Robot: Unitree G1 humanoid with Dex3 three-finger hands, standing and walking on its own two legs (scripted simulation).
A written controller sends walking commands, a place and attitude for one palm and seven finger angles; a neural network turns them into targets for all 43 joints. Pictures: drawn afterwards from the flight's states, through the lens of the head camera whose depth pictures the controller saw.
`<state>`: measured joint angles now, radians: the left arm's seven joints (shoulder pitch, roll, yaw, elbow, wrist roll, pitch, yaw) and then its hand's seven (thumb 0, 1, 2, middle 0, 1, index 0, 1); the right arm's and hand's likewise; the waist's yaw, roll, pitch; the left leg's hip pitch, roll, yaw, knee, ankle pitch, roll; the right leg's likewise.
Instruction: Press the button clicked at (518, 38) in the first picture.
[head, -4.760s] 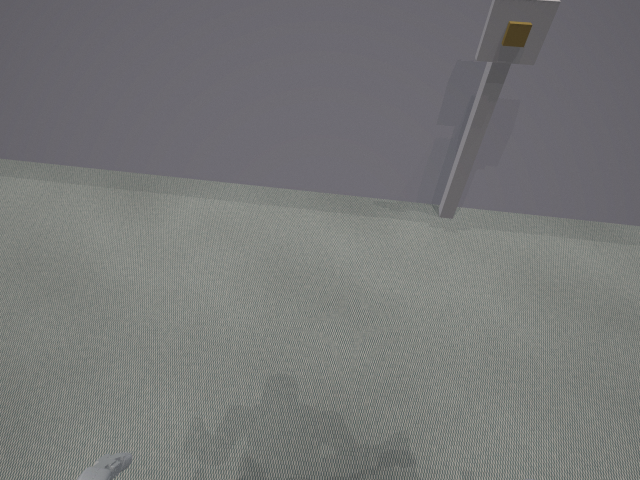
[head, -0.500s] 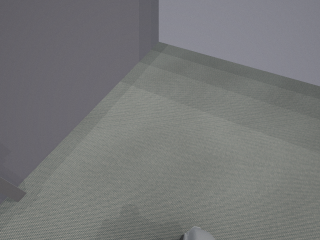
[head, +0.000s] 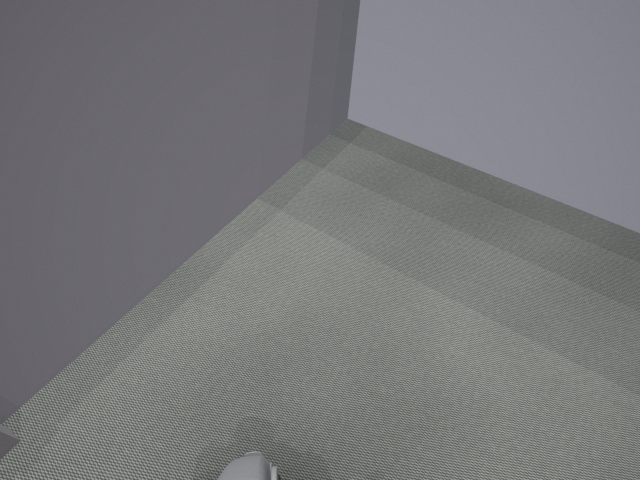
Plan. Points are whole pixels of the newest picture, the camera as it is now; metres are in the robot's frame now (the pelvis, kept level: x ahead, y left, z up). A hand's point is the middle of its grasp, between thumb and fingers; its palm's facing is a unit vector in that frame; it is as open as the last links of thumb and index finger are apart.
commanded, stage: turn to face it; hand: left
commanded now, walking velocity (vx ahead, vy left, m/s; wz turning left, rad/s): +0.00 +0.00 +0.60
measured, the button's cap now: out of the picture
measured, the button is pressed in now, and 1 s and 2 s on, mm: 0 0 0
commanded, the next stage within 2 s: take the last steps up to it in 1.60 s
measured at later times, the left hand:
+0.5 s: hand (178, 478) +0.14 +0.20 -0.14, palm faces +0.27 -0.92 -0.27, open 7.4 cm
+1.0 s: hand out of the picture -0.04 +0.15 -0.17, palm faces +0.60 -0.76 -0.25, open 7.4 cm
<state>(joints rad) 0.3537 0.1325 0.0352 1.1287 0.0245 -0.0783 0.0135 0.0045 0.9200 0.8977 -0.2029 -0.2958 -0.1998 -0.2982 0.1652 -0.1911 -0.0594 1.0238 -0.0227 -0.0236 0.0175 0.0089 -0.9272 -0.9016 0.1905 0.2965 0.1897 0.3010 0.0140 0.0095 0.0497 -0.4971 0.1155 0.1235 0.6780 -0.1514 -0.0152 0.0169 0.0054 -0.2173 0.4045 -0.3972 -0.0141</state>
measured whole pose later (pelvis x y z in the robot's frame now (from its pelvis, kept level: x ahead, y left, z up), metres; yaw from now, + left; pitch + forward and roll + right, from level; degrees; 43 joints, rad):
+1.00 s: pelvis +0.06 -0.04 -0.01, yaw +34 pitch +1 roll +1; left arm 0.27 0.23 0.06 0.93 0.02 0.02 0.01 0.01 0.91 0.90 -0.21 -0.30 -0.20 -0.30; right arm 0.11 -0.25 -0.07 0.91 -0.02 0.05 0.03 0.01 -0.91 -0.90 0.19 0.30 0.19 0.30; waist 0.03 -0.02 0.10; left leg -0.28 0.04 0.11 0.61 -0.32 -0.03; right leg -0.26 -0.21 -0.35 0.68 -0.38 0.02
